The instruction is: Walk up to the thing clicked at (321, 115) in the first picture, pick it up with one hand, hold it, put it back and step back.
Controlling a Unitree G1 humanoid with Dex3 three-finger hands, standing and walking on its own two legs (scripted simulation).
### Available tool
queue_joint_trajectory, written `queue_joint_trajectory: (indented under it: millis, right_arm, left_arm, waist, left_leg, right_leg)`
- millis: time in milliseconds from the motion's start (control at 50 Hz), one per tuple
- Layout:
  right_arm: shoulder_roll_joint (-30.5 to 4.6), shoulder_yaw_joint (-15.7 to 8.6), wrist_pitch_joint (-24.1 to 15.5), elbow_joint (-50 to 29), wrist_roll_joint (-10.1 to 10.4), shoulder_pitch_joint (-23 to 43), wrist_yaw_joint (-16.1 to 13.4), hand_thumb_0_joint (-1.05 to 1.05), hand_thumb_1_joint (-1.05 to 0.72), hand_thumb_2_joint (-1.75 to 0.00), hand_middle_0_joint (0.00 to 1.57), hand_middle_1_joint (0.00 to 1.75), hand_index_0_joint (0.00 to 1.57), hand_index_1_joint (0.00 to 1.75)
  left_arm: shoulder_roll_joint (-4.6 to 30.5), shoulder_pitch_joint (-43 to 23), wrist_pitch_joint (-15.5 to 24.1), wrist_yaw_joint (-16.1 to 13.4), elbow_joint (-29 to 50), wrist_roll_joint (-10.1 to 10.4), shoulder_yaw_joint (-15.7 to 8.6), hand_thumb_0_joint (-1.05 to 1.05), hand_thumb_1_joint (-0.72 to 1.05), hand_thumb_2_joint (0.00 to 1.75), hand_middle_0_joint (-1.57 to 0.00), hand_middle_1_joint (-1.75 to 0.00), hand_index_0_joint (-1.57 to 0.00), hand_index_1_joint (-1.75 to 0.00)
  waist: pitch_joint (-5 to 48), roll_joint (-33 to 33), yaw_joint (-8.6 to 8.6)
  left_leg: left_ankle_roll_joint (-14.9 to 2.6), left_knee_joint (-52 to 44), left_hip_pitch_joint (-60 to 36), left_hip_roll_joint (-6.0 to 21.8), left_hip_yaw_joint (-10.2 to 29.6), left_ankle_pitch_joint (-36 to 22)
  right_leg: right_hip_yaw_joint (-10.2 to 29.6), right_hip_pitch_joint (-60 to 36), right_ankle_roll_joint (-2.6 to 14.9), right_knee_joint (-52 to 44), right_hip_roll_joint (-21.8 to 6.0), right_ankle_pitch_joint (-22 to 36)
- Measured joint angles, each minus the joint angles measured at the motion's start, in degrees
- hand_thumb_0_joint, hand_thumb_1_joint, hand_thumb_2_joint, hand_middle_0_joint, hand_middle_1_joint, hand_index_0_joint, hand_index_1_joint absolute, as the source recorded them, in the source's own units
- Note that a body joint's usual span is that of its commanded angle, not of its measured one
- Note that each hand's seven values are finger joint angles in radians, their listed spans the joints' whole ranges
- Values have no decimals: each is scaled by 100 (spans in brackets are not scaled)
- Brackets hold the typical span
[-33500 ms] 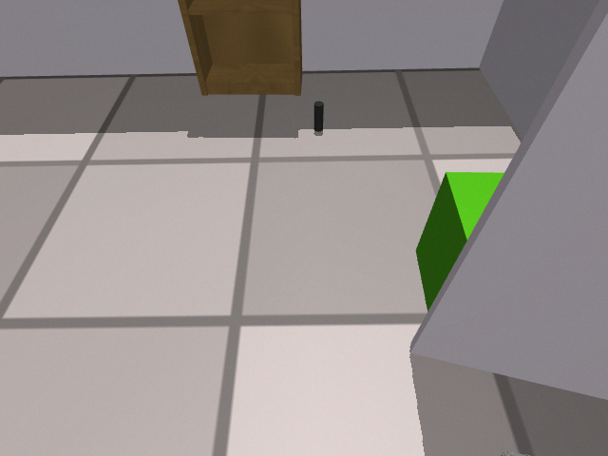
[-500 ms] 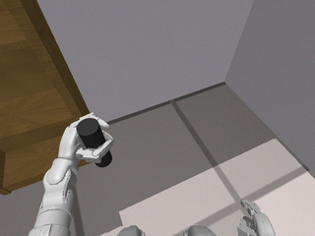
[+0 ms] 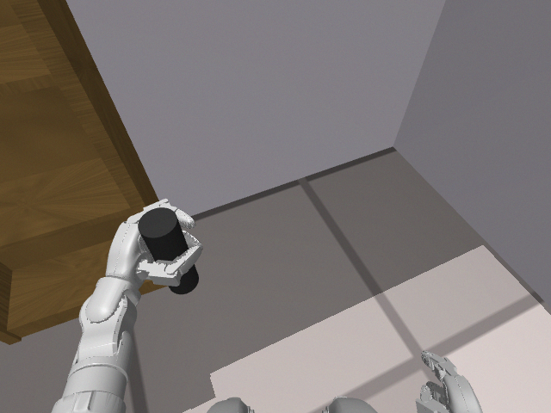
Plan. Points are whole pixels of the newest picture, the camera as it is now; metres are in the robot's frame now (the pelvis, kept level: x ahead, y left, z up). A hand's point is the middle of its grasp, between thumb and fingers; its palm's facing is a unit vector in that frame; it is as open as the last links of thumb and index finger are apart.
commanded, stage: crouch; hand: left
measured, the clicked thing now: (172, 255) +0.33 +0.17 +0.04
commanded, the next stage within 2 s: lower in 1.86 s
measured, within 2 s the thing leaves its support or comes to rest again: neither
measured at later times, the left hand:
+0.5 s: hand (207, 296) +0.34 +0.15 -0.15, palm faces -0.21 -0.98 +0.00, open 6.9 cm
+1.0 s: hand (226, 327) +0.34 +0.14 -0.37, palm faces -0.19 -0.98 -0.02, open 6.9 cm
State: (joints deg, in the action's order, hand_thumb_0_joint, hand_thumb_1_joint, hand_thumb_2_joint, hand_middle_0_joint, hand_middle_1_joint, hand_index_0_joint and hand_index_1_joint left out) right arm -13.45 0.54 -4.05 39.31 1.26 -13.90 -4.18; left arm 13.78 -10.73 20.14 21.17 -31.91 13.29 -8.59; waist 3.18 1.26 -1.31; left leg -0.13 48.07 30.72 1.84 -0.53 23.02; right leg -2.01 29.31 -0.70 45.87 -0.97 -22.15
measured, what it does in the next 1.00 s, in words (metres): lowers itself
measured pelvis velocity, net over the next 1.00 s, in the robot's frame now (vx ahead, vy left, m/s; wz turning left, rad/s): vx -0.08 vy -0.01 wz -0.03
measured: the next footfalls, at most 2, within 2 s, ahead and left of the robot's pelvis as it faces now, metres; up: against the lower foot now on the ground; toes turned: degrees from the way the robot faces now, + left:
none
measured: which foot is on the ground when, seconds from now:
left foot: down 0.00-1.00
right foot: down 0.00-1.00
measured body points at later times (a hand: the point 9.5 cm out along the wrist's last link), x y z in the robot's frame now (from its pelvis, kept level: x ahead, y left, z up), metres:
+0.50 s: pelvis -0.04 +0.00 -0.14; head +0.10 +0.02 +0.29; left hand +0.34 +0.20 -0.15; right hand +0.09 -0.27 -0.24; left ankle +0.01 +0.12 -0.70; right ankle +0.01 -0.13 -0.70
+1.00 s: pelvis -0.08 -0.01 -0.33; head +0.11 +0.02 +0.07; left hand +0.35 +0.19 -0.36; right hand +0.04 -0.27 -0.46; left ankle +0.01 +0.12 -0.70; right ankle +0.01 -0.13 -0.70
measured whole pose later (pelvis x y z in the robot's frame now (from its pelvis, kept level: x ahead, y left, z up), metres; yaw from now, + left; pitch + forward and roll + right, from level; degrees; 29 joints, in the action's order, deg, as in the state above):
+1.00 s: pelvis -0.08 -0.01 -0.33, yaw -2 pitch +32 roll -3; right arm -15.6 1.0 -7.1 41.4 -5.5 -6.5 4.9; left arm 18.7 -36.4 44.0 21.6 -61.3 6.7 -17.0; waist 8.3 -0.8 -6.4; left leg 0.5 124.3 117.8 1.6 3.4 38.3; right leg -2.9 115.8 0.7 122.6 -1.9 -38.5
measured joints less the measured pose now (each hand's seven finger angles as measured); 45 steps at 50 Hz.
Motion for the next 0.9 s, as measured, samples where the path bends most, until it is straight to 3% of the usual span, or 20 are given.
queue_joint_trajectory:
  millis: [120,220,480,740,900]
  right_arm:
    - [3,-18,-63,-72,-41,36,90,1,-89,-89,20,29,20,30]
    - [-39,-39,-173,-73,-110,87,191,0,-89,-89,20,29,20,30]
    - [-193,-42,-444,-69,-317,171,437,0,-89,-89,20,29,20,30]
    - [-102,35,-374,97,-472,570,712,0,-90,-90,20,29,20,30]
    - [-146,50,-374,165,-617,704,870,0,-90,-90,20,29,20,30]
  left_arm:
    - [-10,-154,174,23,-389,-50,-49,1,3,107,-92,-108,-88,-108]
    - [-10,-348,599,65,-797,-89,-151,1,3,107,-92,-108,-88,-108]
    - [168,-1134,1919,243,-1834,-188,-348,0,0,111,-92,-109,-89,-110]
    - [298,-1894,2130,109,-2321,-381,-559,0,0,111,-93,-109,-89,-110]
    - [431,-2382,2331,150,-2820,-557,-723,0,0,111,-93,-109,-89,-110]
  waist:
    - [-65,-65,-40]
    - [-48,-125,-100]
    - [688,-160,-384]
    - [794,-59,-326]
    - [663,-178,-440]
  left_leg:
    - [4,212,323,3,3,26]
    - [6,780,1056,8,33,181]
    - [29,3729,4548,-2,197,1107]
    - [11,5932,7051,1,251,1539]
    - [58,7042,8177,-18,351,1562]
  right_leg:
    - [4,333,12,232,-1,-36]
    - [-8,1066,23,814,-7,-205]
    - [-69,4512,35,3772,-64,-1180]
    - [-30,7025,69,5998,-73,-1626]
    - [-73,8132,127,7109,-87,-1666]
